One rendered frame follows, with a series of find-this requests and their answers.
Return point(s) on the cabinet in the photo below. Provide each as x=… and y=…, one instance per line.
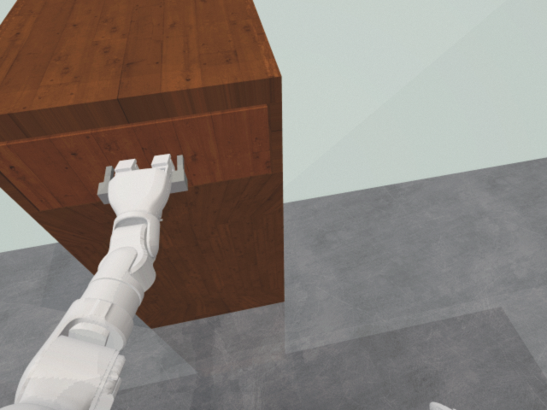
x=74, y=65

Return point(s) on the handle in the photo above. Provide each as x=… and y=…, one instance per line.
x=177, y=178

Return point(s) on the drawer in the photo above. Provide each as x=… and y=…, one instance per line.
x=65, y=169

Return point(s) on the left robot hand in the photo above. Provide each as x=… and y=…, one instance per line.
x=144, y=190

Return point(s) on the robot left upper arm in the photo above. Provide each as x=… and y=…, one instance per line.
x=73, y=375

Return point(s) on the robot left forearm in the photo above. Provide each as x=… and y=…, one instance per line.
x=104, y=314

